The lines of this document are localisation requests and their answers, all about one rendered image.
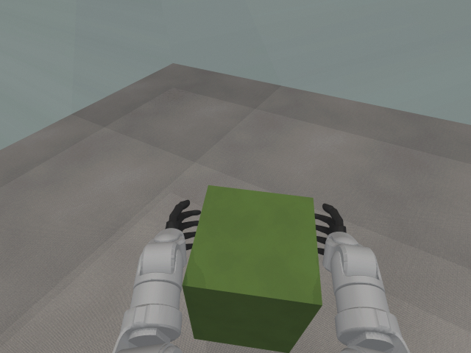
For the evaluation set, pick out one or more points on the robot left hand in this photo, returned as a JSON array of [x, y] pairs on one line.
[[176, 218]]

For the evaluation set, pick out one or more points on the left robot forearm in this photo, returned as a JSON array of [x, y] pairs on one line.
[[154, 315]]

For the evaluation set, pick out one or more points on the right robot forearm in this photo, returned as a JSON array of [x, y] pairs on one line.
[[363, 317]]

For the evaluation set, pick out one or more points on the carton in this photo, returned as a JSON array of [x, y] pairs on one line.
[[252, 277]]

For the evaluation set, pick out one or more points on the robot right hand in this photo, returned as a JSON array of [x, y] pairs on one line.
[[335, 223]]

